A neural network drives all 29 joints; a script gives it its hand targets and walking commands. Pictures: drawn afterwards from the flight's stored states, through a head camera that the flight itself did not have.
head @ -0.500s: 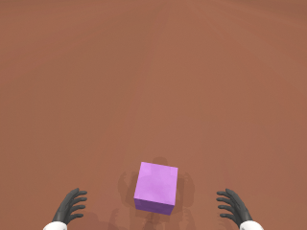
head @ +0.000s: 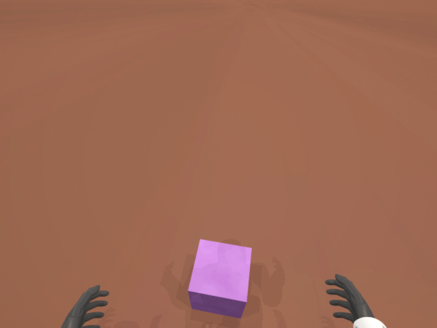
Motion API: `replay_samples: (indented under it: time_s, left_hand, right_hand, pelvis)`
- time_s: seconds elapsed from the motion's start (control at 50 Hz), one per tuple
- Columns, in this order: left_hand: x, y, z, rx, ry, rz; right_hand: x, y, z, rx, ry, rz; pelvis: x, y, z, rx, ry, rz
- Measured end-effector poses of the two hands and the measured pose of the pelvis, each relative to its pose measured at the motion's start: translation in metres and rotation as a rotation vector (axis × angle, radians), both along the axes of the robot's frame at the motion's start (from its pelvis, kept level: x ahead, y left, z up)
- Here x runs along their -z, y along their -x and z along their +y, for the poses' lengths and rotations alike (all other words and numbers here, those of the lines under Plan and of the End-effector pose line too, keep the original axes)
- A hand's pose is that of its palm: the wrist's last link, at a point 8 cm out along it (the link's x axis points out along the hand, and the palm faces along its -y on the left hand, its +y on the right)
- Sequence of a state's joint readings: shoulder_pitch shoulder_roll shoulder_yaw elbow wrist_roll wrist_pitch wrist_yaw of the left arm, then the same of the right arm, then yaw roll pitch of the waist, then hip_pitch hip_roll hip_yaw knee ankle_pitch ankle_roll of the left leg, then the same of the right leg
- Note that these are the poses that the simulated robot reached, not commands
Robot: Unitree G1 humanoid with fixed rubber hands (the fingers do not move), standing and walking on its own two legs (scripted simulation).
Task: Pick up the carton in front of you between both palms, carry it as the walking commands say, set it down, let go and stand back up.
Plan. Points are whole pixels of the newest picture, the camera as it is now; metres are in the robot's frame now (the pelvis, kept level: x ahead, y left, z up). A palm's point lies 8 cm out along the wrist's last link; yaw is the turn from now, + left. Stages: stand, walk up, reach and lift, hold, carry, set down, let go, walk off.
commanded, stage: stand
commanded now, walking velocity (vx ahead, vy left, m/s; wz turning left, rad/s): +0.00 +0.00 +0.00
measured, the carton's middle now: (220, 279) +0.42 -0.02 -0.64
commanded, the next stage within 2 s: none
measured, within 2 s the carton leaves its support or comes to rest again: neither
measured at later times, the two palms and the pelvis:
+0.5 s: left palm out of the picture +0.13 +0.28 -0.08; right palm (375, 327) +0.15 -0.29 -0.09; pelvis +0.02 -0.01 +0.00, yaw +1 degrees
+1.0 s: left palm out of the picture +0.09 +0.30 -0.09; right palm out of the picture +0.11 -0.30 -0.09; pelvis +0.00 -0.01 +0.01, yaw +1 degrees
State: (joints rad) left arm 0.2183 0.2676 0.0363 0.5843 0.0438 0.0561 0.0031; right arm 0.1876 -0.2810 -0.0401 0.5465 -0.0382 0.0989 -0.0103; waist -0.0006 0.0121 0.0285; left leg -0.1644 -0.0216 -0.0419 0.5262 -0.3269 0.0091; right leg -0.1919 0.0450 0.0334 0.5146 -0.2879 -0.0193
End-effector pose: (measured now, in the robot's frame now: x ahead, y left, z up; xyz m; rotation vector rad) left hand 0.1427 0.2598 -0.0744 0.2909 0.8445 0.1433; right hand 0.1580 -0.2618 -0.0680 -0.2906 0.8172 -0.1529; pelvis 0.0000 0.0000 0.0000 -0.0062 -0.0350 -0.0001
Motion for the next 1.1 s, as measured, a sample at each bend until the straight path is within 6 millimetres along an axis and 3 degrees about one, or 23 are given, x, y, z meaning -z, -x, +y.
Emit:
replay_samples:
  time_s: [0.18,0.5,1.1]
  left_hand:
    - [0.0,0.011,0.031,-0.052,-0.085,0.074]
    - [0.008,0.01,0.025,-0.062,-0.072,0.122]
    - [0.012,0.055,0.041,-0.092,-0.087,0.224]
  right_hand:
    - [0.017,0.007,-0.021,-0.006,0.035,0.081]
    - [0.022,0.011,-0.032,0.004,0.054,0.14]
    - [0.026,0.056,-0.045,0.023,0.074,0.248]
  pelvis:
    - [-0.001,-0.01,-0.003,-0.007,-0.002,0.033]
    - [-0.005,-0.018,-0.007,-0.013,-0.003,0.022]
    - [-0.011,0.002,-0.007,-0.016,-0.006,-0.007]
